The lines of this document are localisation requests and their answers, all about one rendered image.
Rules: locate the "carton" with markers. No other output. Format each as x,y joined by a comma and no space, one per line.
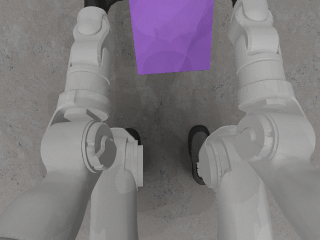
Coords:
172,35

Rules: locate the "robot left hand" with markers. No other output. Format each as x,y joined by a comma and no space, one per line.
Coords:
103,4

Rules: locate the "robot right foot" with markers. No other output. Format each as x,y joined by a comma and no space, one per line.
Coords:
197,135

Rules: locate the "left robot forearm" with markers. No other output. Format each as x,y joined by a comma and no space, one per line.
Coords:
85,96

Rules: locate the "robot right upper arm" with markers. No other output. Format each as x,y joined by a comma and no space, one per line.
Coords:
278,146

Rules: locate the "robot left upper arm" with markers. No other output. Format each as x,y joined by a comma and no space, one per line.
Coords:
74,154

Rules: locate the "right robot forearm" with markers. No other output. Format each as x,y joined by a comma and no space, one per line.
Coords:
258,60

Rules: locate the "robot foot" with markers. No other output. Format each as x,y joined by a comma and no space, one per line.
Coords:
197,135
134,134

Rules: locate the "robot left foot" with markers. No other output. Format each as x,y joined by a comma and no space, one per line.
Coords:
134,134

